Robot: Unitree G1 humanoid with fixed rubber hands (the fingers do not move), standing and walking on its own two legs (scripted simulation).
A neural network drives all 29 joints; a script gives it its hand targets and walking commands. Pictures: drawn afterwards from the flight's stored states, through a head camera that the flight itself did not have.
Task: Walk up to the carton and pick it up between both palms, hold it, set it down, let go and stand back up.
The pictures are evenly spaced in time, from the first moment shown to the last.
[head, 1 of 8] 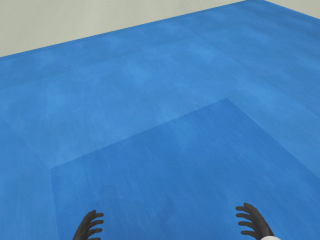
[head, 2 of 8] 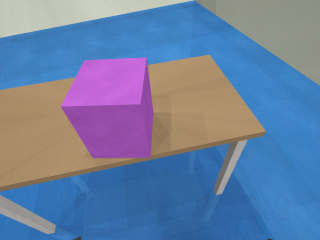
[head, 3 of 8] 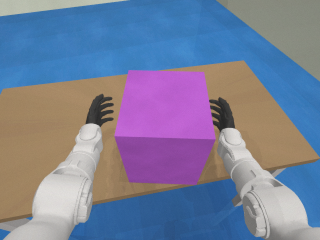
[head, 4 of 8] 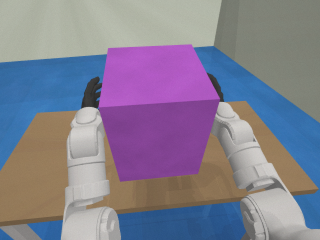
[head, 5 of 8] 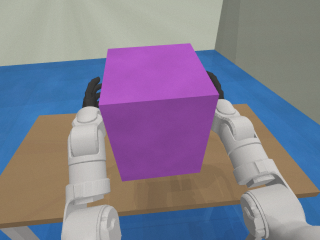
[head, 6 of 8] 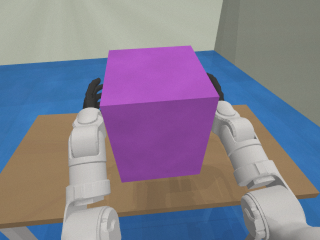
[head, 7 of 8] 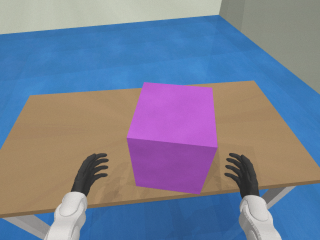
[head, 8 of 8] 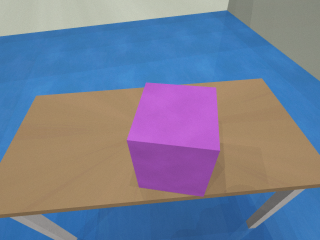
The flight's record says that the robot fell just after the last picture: no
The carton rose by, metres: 0.19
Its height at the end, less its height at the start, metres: +0.00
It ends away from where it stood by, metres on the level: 0.01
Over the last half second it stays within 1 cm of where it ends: yes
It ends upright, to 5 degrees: yes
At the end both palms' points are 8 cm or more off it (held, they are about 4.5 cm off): yes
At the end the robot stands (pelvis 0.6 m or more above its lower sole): yes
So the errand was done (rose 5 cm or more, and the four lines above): yes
